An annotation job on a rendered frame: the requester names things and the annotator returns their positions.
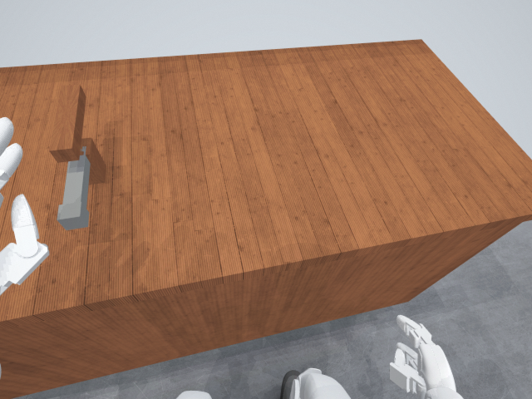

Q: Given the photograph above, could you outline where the robot left hand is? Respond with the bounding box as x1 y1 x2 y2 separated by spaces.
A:
0 117 49 295

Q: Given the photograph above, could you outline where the right robot thigh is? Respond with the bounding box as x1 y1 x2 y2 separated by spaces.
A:
291 373 351 399

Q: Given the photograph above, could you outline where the tap lever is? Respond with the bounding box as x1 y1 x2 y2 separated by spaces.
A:
57 146 91 230

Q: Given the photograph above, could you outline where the robot right foot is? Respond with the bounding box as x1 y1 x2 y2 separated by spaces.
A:
280 370 301 399

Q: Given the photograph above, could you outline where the robot right hand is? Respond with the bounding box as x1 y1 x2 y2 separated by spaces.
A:
390 315 456 399

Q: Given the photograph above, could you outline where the counter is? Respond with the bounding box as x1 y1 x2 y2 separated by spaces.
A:
0 39 532 399

